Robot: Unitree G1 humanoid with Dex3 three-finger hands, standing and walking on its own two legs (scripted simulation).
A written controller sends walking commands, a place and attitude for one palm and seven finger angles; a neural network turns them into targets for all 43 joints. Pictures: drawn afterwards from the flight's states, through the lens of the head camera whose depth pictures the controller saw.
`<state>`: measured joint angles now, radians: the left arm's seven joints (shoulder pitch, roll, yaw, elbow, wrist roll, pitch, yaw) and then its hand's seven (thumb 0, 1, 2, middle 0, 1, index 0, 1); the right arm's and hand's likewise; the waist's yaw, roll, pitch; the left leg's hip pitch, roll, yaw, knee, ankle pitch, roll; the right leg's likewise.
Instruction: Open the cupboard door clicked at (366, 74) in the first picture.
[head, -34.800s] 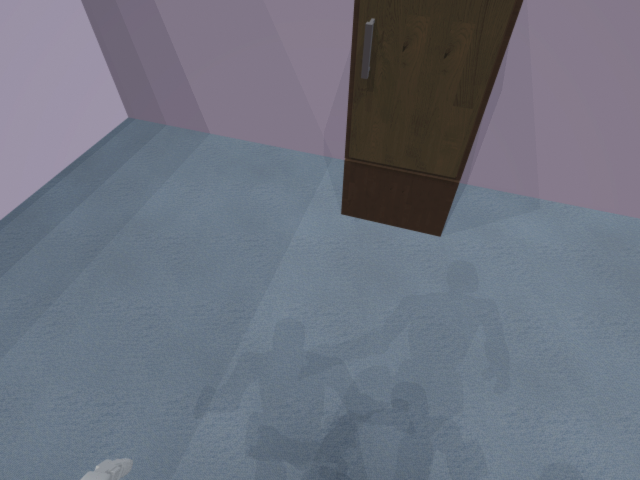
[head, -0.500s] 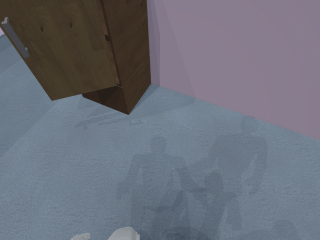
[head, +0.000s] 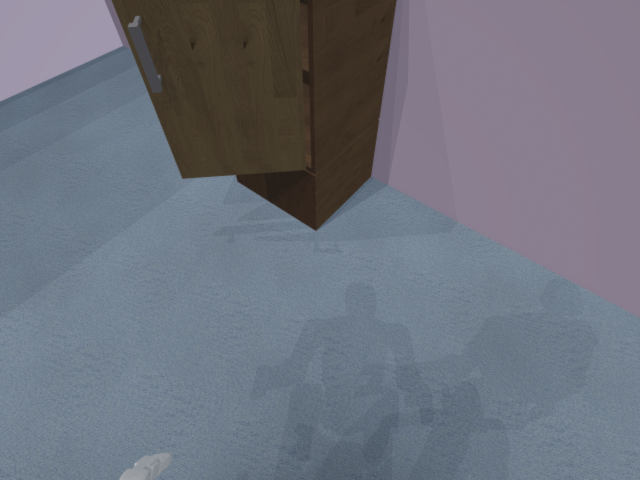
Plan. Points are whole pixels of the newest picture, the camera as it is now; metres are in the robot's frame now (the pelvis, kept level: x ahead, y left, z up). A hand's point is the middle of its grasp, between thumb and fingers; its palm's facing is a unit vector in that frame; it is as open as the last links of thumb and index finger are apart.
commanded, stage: turn to face it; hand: left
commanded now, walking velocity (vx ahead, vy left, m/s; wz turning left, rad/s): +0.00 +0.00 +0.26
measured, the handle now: (147, 55) +0.97 +0.46 +0.00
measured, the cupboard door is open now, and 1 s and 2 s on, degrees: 44 44 44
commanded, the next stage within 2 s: take the last steps up to it in 0.10 s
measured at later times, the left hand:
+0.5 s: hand out of the picture -0.04 +0.22 -0.18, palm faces +0.23 -0.95 -0.19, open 7.4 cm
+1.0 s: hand (202, 392) +0.25 +0.20 -0.16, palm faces +0.13 -0.98 -0.17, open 7.4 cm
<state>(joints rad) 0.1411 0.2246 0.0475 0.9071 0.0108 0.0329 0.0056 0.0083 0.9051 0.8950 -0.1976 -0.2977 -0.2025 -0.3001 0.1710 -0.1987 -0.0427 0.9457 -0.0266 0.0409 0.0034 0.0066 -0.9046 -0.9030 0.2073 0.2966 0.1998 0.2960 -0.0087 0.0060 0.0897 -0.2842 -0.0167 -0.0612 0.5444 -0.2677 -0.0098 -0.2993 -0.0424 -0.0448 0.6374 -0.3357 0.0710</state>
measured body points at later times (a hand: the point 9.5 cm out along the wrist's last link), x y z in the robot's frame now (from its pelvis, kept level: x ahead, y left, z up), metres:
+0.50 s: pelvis +0.01 +0.03 +0.00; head +0.02 +0.06 +0.45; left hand -0.05 +0.27 -0.17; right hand +0.13 -0.20 -0.14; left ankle -0.02 +0.11 -0.73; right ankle -0.01 -0.11 -0.70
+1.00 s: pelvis +0.14 +0.02 -0.01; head +0.18 +0.01 +0.44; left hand +0.25 +0.25 -0.14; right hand +0.05 -0.19 -0.16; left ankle -0.01 +0.11 -0.69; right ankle +0.22 -0.05 -0.73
